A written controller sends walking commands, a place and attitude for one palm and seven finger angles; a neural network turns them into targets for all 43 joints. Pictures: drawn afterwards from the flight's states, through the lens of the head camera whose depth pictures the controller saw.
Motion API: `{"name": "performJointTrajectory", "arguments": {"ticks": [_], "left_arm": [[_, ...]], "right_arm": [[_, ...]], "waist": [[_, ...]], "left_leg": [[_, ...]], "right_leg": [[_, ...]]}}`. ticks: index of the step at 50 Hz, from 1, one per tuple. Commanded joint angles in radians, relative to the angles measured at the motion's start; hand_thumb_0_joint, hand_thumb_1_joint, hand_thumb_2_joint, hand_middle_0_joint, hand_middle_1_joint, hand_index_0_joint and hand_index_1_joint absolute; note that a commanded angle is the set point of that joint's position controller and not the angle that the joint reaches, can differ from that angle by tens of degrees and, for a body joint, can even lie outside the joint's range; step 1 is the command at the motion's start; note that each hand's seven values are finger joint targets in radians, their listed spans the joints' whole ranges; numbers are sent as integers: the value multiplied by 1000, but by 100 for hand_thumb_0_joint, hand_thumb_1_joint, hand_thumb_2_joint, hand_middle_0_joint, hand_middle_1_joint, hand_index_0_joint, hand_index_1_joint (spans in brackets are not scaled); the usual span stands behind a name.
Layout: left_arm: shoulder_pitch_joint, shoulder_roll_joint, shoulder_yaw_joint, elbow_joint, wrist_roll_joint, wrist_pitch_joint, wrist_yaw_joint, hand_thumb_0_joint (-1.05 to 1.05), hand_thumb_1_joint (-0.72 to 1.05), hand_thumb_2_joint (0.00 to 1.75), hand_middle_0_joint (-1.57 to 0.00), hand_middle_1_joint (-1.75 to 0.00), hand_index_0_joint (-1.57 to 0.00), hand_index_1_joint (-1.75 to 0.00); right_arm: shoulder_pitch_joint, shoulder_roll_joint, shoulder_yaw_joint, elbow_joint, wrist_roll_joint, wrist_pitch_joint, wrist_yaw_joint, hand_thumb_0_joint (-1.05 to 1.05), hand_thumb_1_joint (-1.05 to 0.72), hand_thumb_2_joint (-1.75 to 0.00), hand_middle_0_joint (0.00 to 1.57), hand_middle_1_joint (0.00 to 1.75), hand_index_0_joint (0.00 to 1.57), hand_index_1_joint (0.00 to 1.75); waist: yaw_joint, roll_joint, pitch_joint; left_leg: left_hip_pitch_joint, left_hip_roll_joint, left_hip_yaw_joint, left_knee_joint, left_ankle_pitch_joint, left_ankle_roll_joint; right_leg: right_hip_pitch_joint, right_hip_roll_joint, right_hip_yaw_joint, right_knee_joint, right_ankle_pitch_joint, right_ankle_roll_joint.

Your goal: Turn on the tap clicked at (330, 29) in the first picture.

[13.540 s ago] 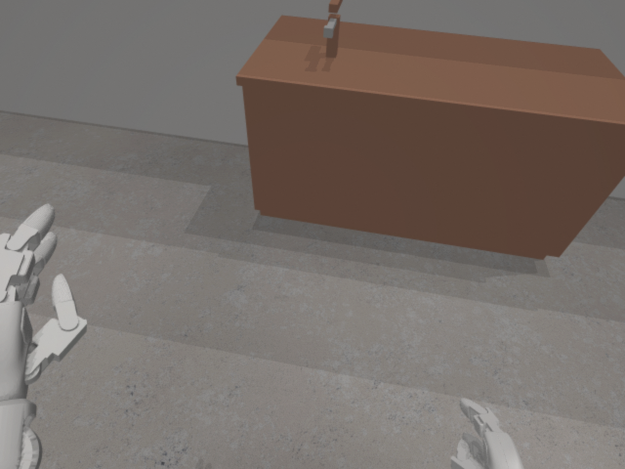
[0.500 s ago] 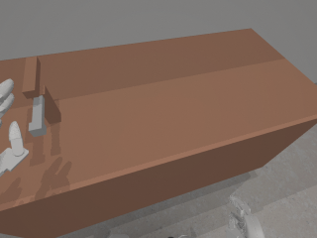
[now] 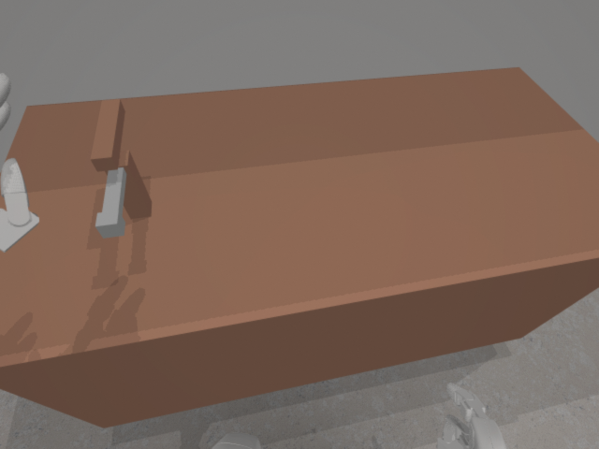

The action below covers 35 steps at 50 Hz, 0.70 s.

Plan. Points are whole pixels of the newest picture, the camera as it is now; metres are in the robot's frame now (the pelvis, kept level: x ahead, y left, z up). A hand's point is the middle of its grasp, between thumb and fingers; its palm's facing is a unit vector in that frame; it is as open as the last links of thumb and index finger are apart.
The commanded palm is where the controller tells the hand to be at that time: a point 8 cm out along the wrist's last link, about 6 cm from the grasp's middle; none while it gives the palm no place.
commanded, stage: come to a stop and stand still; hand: left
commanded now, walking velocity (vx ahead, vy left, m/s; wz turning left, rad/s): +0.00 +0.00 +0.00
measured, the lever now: (110, 224) +0.34 +0.34 +0.05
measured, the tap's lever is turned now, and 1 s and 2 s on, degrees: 0 0 0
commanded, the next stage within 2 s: look again from close up in 1.08 s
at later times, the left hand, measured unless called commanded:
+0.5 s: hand out of the picture +0.18 +0.31 +0.17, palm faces +0.45 -0.83 -0.32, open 7.4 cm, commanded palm +0.12 +0.33 +0.18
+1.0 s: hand (44, 277) +0.21 +0.29 +0.16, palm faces +0.40 -0.85 -0.34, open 7.4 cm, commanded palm +0.15 +0.32 +0.18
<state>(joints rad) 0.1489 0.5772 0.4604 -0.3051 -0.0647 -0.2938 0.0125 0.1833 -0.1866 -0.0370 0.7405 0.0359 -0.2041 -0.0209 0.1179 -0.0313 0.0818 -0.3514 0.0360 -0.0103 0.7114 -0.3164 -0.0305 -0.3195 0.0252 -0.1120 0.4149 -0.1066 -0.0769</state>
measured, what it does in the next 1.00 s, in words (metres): steps on the spot: left foot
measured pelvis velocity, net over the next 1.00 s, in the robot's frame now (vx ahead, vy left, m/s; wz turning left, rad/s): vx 0.00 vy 0.04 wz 0.02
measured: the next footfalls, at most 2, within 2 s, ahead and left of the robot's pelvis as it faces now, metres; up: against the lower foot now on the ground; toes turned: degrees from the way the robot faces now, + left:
left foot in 0.08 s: +0.05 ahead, +0.12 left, +0.00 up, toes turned +2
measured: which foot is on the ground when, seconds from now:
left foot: up 0.00-0.06, down 0.08-1.00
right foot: down 0.00-1.00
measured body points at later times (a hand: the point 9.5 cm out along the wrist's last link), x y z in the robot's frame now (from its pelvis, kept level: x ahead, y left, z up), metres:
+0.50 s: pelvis -0.03 +0.05 +0.00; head -0.02 +0.08 +0.45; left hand +0.15 +0.35 +0.19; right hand +0.15 -0.15 -0.07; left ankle +0.01 +0.12 -0.74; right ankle +0.01 -0.08 -0.74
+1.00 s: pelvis +0.00 +0.04 +0.00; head +0.01 +0.06 +0.45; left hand +0.18 +0.33 +0.18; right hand +0.18 -0.19 -0.06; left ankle +0.01 +0.12 -0.74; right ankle +0.01 -0.09 -0.74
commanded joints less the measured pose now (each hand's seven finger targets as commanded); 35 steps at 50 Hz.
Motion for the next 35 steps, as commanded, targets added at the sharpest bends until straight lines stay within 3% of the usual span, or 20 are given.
{"name": "performJointTrajectory", "arguments": {"ticks": [1, 2, 3, 4, 6, 7, 8, 9, 12, 13, 14, 16, 18, 22, 23, 27, 28, 29, 33, 35], "left_arm": [[214, -107, -85, -187, -24, -10, 21, 0, 90, 90, -20, -30, -20, -30], [179, -91, -76, -227, -28, -10, 39, 0, 90, 90, -20, -30, -20, -30], [163, -60, -50, -284, -34, -6, 64, 0, 90, 90, -20, -30, -20, -30], [119, -33, -22, -295, -23, -11, 71, 0, 90, 90, -20, -30, -20, -30], [34, -10, 6, -368, -2, -18, 88, 0, 90, 90, -20, -30, -20, -30], [-14, 3, 24, -405, 12, -24, 96, 0, 90, 90, -20, -30, -20, -30], [-80, 82, 76, -488, 18, -32, 106, 0, 90, 90, -20, -30, -20, -30], [-41, 34, 47, -428, 22, -30, 104, 0, 90, 90, -20, -30, -20, -30], [-6, 0, 39, -418, 18, -36, 105, 0, 90, 90, -20, -30, -20, -30], [17, -3, 46, -416, 13, -42, 103, 0, 90, 90, -20, -30, -20, -30], [15, -24, 34, -404, 12, -51, 104, 0, 90, 90, -20, -30, -20, -30], [79, -84, -10, -357, 13, -46, 100, 0, 90, 90, -20, -30, -20, -30], [136, -108, -28, -328, 17, -39, 98, 0, 90, 90, -20, -30, -20, -30], [136, -97, -33, -285, 31, -25, 102, 0, 90, 90, -20, -30, -20, -30], [124, -70, -15, -305, 36, -22, 106, 0, 90, 90, -20, -30, -20, -30], [80, -80, -34, -319, 43, -22, 109, 0, 90, 90, -20, -30, -20, -30], [58, -47, -12, -357, 45, -21, 113, 0, 90, 90, -20, -30, -20, -30], [65, -72, -30, -338, 43, -23, 112, 0, 90, 90, -20, -30, -20, -30], [98, -39, -4, -395, 41, -25, 117, 0, 90, 90, -20, -30, -20, -30], [150, -61, -12, -363, 34, -23, 117, 0, 90, 90, -20, -30, -20, -30]], "right_arm": [[1, -115, -5, -250, -8, -51, 23, 0, -90, -90, 20, 30, 20, 30], [-4, -124, -6, -260, -2, -50, 25, 0, -90, -90, 20, 30, 20, 30], [-46, -123, 8, -273, 8, -50, 25, 0, -90, -90, 20, 30, 20, 30], [-24, -146, 3, -288, -2, -45, 17, 0, -90, -90, 20, 30, 20, 30], [-63, -145, 23, -317, -12, -38, 7, 0, -90, -90, 20, 30, 20, 30], [-72, -137, 19, -320, -8, -38, 6, 0, -90, -90, 20, 30, 20, 30], [-98, -128, 22, -322, -10, -36, 8, 0, -90, -90, 20, 30, 20, 30], [-82, -124, 15, -323, -16, -40, 9, 0, -90, -90, 20, 30, 20, 30], [-52, -131, 7, -326, -14, -48, 22, 0, -90, -90, 20, 30, 20, 30], [-55, -125, 14, -319, -16, -49, 26, 0, -90, -90, 20, 30, 20, 30], [-45, -126, 15, -308, -21, -50, 26, 0, -90, -90, 20, 30, 20, 30], [-35, -138, 5, -309, -16, -53, 30, 0, -90, -90, 20, 30, 20, 30], [-34, -134, 9, -306, -13, -48, 35, 0, -90, -90, 20, 30, 20, 30], [-26, -139, 11, -310, -18, -25, 25, 0, -90, -90, 20, 30, 20, 30], [-40, -135, 17, -310, -16, -22, 21, 0, -90, -90, 20, 30, 20, 30], [-39, -136, 17, -315, -20, -16, 8, 0, -90, -90, 20, 30, 20, 30], [-51, -134, 21, -316, -19, -17, 5, 0, -90, -90, 20, 30, 20, 30], [-45, -136, 22, -312, -25, -14, 3, 0, -90, -90, 20, 30, 20, 30], [-56, -134, 16, -312, -21, -20, 0, 0, -90, -90, 20, 30, 20, 30], [-45, -134, 13, -310, -24, -14, -1, 0, -90, -90, 20, 30, 20, 30]], "waist": [[-57, -80, -170], [-56, -152, -166], [-65, -137, -154], [-62, -138, -148], [-71, 153, -79], [-71, 212, -78], [-72, 268, -98], [-70, 255, -122], [-78, 242, -133], [-82, 247, -128], [-87, 216, -138], [-87, 160, -151], [-88, 171, -148], [-94, 70, -133], [-94, 98, -127], [-96, 98, -125], [-96, 113, -127], [-98, 112, -132], [-95, 132, -173], [-93, 106, -186]], "left_leg": [[98, -33, 79, -251, 74, 32], [139, -20, 64, -309, 70, 40], [194, 33, 28, -353, 89, 58], [144, 63, -15, -368, 52, 73], [-46, 164, -165, -524, -183, 113], [-109, 202, -196, -541, -208, 133], [-82, 194, -170, -514, -132, 132], [-54, 172, -135, -453, -81, 123], [-36, 118, -115, -403, -110, 92], [-3, 117, -124, -405, -78, 86], [-4, 121, -155, -411, -79, 77], [14, 113, -147, -428, -136, 66], [38, 119, -160, -459, -151, 58], [9, 106, -142, -453, -173, 58], [29, 102, -134, -459, -163, 53], [16, 83, -115, -447, -181, 61], [36, 77, -109, -444, -148, 57], [26, 72, -113, -443, -132, 57], [84, 59, -91, -401, 10, 51], [94, 52, -84, -377, 97, 48]], "right_leg": [[151, -212, 203, -83, 93, 41], [120, -186, 209, -120, -84, 72], [78, -143, 190, -95, -182, 83], [74, -131, 162, -71, -292, 93], [101, -67, 126, 132, -305, 101], [157, -49, 107, 212, -219, 103], [168, -47, 100, 234, -165, 103], [170, -58, 98, 197, -158, 92], [201, -59, 120, 96, -142, 67], [187, -58, 113, 72, -128, 68], [196, -60, 112, 58, -137, 67], [185, -51, 133, 56, -158, 65], [166, -44, 123, 47, -159, 69], [178, -53, 139, -7, -164, 73], [167, -52, 136, -22, -155, 74], [184, -61, 152, -46, -160, 68], [182, -60, 147, -51, -143, 68], [195, -59, 140, -51, -138, 67], [213, -71, 144, -52, -53, 59], [231, -80, 148, -55, -1, 55]]}}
